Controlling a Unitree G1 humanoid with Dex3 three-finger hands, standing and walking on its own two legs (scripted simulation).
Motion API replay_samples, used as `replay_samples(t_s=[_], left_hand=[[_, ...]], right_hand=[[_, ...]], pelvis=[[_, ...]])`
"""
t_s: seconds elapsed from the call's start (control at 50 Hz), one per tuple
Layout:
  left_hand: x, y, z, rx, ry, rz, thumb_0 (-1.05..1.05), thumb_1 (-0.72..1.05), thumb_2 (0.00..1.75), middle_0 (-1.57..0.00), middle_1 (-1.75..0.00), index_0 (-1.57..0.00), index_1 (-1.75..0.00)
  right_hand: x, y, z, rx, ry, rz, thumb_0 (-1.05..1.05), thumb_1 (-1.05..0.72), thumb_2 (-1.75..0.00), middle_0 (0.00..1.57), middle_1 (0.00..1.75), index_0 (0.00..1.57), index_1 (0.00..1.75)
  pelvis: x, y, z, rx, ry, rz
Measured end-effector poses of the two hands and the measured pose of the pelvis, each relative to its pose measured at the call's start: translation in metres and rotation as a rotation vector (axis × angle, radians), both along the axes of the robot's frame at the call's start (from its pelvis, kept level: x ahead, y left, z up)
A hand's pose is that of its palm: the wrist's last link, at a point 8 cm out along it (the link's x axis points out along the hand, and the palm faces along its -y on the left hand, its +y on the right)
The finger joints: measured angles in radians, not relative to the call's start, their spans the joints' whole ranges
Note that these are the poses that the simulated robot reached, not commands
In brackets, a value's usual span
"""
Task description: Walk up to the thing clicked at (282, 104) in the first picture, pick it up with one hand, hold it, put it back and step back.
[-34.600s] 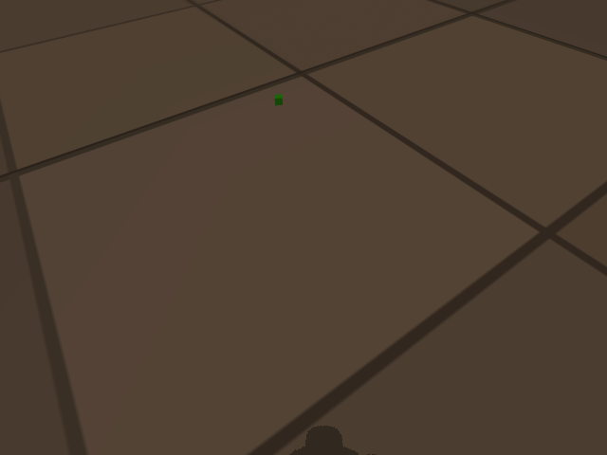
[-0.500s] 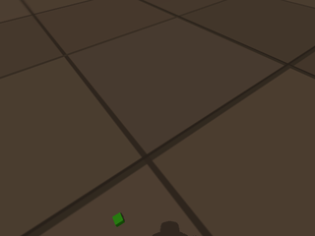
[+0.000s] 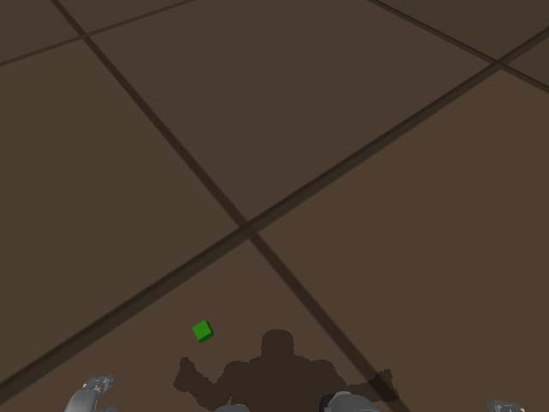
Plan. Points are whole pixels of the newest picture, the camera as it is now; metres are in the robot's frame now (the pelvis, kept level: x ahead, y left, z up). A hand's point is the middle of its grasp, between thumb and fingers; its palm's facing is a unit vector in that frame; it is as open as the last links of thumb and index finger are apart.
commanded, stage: step back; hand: left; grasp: from above
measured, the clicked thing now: (202, 331) +0.40 +0.28 -0.74
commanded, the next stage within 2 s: none
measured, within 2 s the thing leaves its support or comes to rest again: neither
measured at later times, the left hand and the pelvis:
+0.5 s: hand out of the picture +0.02 +0.26 -0.15, palm faces -0.10 -0.91 -0.40, open 7.4 cm; pelvis -0.10 +0.00 -0.01, yaw -5 degrees
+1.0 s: hand out of the picture -0.12 +0.28 -0.15, palm faces -0.02 -0.93 -0.36, open 7.4 cm; pelvis -0.25 +0.01 +0.00, yaw -2 degrees
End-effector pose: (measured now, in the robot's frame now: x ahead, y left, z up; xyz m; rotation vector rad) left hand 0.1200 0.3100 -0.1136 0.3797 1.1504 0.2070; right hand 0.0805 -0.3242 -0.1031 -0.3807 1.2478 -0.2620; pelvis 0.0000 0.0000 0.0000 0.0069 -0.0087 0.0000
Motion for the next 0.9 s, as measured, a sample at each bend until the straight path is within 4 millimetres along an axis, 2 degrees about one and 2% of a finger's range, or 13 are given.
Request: replay_samples(t_s=[0.06, 0.12, 0.18, 0.26, 0.36, 0.46, 0.5, 0.56, 0.7, 0.8, 0.9], left_hand=[[0.005, 0.014, -0.011, -0.014, -0.039, -0.005, 0.01, 0.90, 0.90, -0.20, -0.30, -0.20, -0.30], [0.000, 0.018, -0.011, -0.017, -0.033, -0.010, 0.01, 0.90, 0.90, -0.20, -0.30, -0.20, -0.30], [-0.012, 0.018, -0.009, -0.033, -0.017, -0.015, 0.00, 0.91, 0.90, -0.20, -0.30, -0.20, -0.30], [-0.036, 0.018, -0.008, -0.039, 0.018, -0.029, 0.00, 0.91, 0.90, -0.20, -0.30, -0.20, -0.30], [-0.063, 0.013, -0.009, -0.028, 0.045, -0.047, 0.01, 0.90, 0.90, -0.20, -0.30, -0.20, -0.30], [-0.087, 0.001, -0.006, -0.001, 0.022, -0.066, 0.01, 0.90, 0.90, -0.20, -0.30, -0.20, -0.30], [-0.101, -0.006, -0.001, 0.004, 0.015, -0.066, 0.01, 0.90, 0.90, -0.20, -0.30, -0.20, -0.30], [-0.121, -0.013, 0.009, 0.000, 0.003, -0.062, 0.01, 0.90, 0.90, -0.20, -0.30, -0.20, -0.30], [-0.143, -0.013, 0.022, 0.003, -0.080, -0.045, 0.01, 0.90, 0.90, -0.20, -0.30, -0.21, -0.30], [-0.162, -0.001, 0.010, -0.018, -0.140, -0.046, 0.01, 0.90, 0.90, -0.20, -0.30, -0.20, -0.30], [-0.200, 0.007, 0.000, -0.038, -0.085, -0.024, 0.01, 0.90, 0.90, -0.20, -0.30, -0.20, -0.30]], right_hand=[[-0.025, 0.010, -0.001, -0.036, 0.028, 0.008, 0.00, -0.91, -0.90, 0.20, 0.30, 0.20, 0.30], [-0.049, 0.023, 0.006, -0.028, 0.059, -0.007, 0.00, -0.91, -0.90, 0.20, 0.30, 0.20, 0.30], [-0.065, 0.032, 0.013, -0.027, 0.063, -0.023, 0.00, -0.90, -0.90, 0.20, 0.30, 0.20, 0.30], [-0.074, 0.037, 0.013, -0.023, 0.019, -0.039, 0.00, -0.90, -0.90, 0.21, 0.30, 0.20, 0.30], [-0.084, 0.035, 0.006, -0.006, -0.041, -0.032, 0.00, -0.90, -0.90, 0.21, 0.30, 0.21, 0.30], [-0.100, 0.019, -0.011, 0.022, -0.085, -0.031, 0.00, -0.90, -0.90, 0.21, 0.30, 0.21, 0.30], [-0.107, 0.013, -0.016, 0.035, -0.094, -0.043, 0.00, -0.90, -0.90, 0.21, 0.30, 0.21, 0.30], [-0.120, 0.009, -0.014, 0.046, -0.093, -0.052, 0.00, -0.90, -0.90, 0.21, 0.30, 0.20, 0.30], [-0.164, 0.007, -0.009, 0.025, -0.045, -0.010, 0.00, -0.90, -0.90, 0.20, 0.30, 0.20, 0.30], [-0.198, 0.014, -0.008, -0.011, -0.017, 0.027, 0.00, -0.90, -0.90, 0.20, 0.30, 0.20, 0.30], [-0.232, 0.028, 0.006, -0.008, -0.029, 0.032, 0.00, -0.90, -0.90, 0.20, 0.30, 0.20, 0.30]], pelvis=[[-0.013, 0.013, -0.009, 0.002, -0.011, 0.000], [-0.023, 0.018, -0.002, -0.016, -0.017, 0.000], [-0.030, 0.021, 0.005, -0.029, -0.009, -0.012], [-0.043, 0.024, 0.006, -0.036, -0.013, -0.036], [-0.066, 0.021, 0.001, -0.027, -0.019, -0.062], [-0.092, 0.008, -0.009, -0.012, -0.027, -0.089], [-0.103, 0.003, -0.010, -0.036, -0.039, -0.081], [-0.117, -0.001, -0.004, -0.003, -0.042, -0.086], [-0.152, 0.002, 0.001, 0.008, -0.024, -0.048], [-0.185, 0.011, -0.009, -0.010, -0.030, -0.003], [-0.216, 0.017, -0.003, -0.020, -0.049, -0.010]])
